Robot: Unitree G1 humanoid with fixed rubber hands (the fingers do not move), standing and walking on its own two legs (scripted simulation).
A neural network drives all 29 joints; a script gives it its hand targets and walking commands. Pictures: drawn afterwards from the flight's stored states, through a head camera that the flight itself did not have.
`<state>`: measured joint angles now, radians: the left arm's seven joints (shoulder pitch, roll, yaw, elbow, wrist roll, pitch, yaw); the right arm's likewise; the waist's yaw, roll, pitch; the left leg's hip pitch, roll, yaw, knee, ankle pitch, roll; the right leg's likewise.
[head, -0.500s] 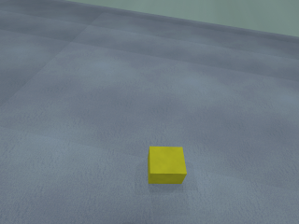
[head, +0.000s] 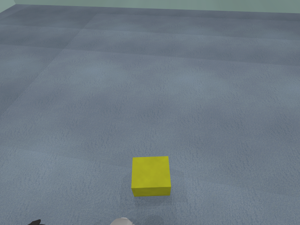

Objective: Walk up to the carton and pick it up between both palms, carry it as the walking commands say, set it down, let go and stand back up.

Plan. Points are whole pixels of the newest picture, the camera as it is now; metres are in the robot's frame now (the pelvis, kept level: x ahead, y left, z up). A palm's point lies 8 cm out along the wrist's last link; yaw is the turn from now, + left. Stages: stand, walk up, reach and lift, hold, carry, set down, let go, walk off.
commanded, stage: walk up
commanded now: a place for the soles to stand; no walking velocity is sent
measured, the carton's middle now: (151, 176) +0.53 +0.04 -0.67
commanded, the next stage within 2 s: none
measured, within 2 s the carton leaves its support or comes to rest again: neither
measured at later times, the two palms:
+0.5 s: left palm out of the picture +0.02 +0.32 -0.08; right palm (274, 214) +0.19 -0.32 -0.08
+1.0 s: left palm out of the picture +0.06 +0.34 -0.07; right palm out of the picture +0.16 -0.28 -0.08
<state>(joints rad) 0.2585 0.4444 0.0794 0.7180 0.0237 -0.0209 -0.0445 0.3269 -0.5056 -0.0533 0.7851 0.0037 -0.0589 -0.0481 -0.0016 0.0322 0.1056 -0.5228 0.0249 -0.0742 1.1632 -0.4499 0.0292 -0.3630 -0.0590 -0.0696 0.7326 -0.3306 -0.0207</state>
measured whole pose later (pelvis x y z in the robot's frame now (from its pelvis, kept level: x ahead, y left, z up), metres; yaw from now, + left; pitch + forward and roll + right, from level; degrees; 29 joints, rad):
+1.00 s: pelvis +0.01 +0.01 +0.03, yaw +8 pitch -2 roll +0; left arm 0.14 0.42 0.01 0.98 0.01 -0.06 0.00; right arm 0.11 -0.41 0.01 1.01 -0.01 0.00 0.03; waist 0.01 0.01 0.03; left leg -0.18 -0.02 0.01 0.43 -0.22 0.04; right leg -0.17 -0.07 -0.17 0.40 -0.20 0.01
